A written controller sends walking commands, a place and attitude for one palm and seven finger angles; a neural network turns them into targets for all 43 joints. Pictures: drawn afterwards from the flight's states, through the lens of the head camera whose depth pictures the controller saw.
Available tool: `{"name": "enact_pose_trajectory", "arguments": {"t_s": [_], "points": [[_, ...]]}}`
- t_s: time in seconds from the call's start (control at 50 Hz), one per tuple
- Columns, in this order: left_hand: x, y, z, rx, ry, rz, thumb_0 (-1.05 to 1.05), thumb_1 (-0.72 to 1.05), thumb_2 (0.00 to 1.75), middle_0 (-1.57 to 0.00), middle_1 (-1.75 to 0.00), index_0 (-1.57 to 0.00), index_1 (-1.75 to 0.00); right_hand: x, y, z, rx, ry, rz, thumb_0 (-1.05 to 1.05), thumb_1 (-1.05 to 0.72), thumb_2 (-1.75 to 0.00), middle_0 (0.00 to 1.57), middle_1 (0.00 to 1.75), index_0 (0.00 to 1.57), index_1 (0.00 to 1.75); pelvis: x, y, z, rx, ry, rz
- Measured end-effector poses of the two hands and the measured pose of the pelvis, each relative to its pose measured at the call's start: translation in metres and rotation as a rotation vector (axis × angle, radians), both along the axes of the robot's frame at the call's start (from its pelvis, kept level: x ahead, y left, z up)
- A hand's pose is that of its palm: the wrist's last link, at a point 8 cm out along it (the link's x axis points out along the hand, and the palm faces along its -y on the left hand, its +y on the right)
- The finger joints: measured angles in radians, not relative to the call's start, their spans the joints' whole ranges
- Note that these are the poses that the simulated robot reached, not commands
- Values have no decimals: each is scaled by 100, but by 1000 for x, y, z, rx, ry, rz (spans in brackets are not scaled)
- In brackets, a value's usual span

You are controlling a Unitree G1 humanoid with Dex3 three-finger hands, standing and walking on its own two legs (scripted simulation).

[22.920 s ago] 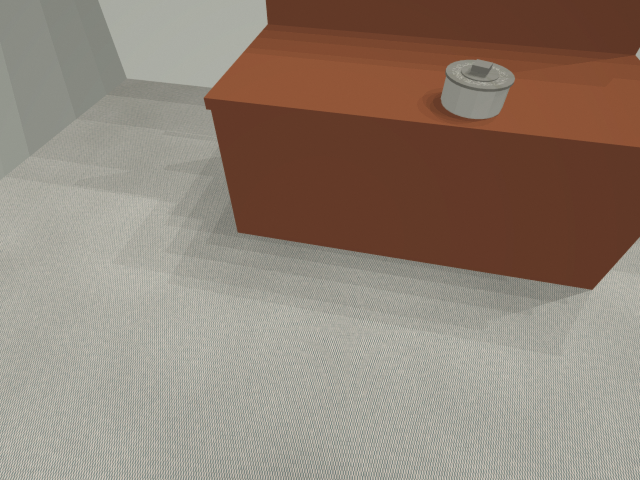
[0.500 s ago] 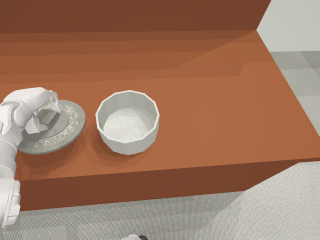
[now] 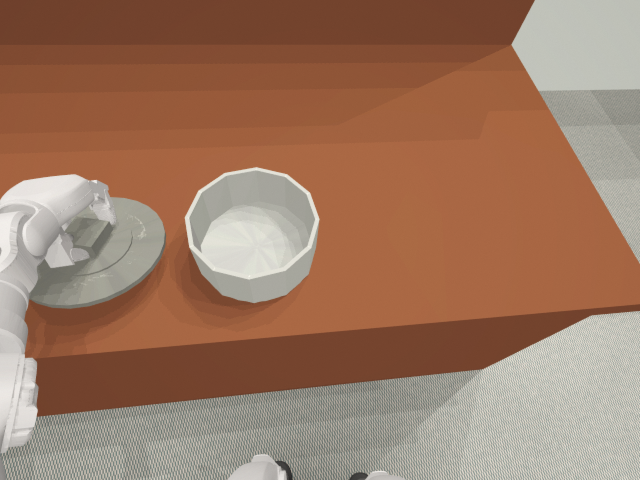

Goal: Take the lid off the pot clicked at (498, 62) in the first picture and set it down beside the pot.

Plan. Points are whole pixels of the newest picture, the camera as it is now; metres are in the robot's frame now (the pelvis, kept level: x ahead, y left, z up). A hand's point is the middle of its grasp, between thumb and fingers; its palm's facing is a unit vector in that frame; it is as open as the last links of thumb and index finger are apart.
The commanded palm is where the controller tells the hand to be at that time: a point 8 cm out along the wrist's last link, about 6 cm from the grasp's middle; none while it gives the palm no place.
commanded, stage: lower the lid onto the table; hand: left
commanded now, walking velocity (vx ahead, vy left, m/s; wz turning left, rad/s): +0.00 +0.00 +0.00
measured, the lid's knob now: (85, 235) +0.43 +0.32 -0.03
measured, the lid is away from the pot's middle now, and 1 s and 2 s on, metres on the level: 0.23 0.24 0.24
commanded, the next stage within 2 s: open the fingers wide in 0.52 s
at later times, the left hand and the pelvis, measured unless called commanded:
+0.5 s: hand (73, 250) +0.41 +0.33 -0.02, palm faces -0.47 -0.11 -0.88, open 8.5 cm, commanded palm +0.45 +0.32 +0.03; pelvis -0.01 +0.01 -0.01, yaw +0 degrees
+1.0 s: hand (75, 256) +0.40 +0.33 -0.03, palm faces -0.45 -0.13 -0.89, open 8.5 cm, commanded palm +0.43 +0.32 +0.02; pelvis -0.02 +0.01 -0.02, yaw -1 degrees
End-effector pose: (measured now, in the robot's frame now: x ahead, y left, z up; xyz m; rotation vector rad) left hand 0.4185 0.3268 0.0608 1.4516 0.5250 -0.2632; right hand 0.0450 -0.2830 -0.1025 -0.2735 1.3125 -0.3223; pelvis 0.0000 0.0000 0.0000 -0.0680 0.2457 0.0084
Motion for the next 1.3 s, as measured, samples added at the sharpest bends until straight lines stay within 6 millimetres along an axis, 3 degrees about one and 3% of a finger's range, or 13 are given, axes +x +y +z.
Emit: {"name": "enact_pose_trajectory", "arguments": {"t_s": [0.68, 1.04, 1.3], "points": [[-5, 7, -37, -8, -20, 13, 1, 10, 90, -80, -102, -61, -93, -37, 12, -13, -4, 60, -26, 0, -90, -90, 20, 30, 20, 30, -16, 11, -19, -25, 54, -6], [-9, 8, -38, 1, -32, 19, 0, 15, 87, -70, -100, -56, -93, -20, 23, -17, 26, 5, -5, 0, -90, -90, 20, 30, 20, 30, -19, 15, -22, -28, 48, -4], [-8, 14, -40, 0, -23, 16, 0, 15, 79, -58, -97, -51, -91, -26, 21, -15, 11, 43, -7, 0, -90, -90, 20, 30, 20, 30, -15, 17, -22, -32, 53, -2]]}}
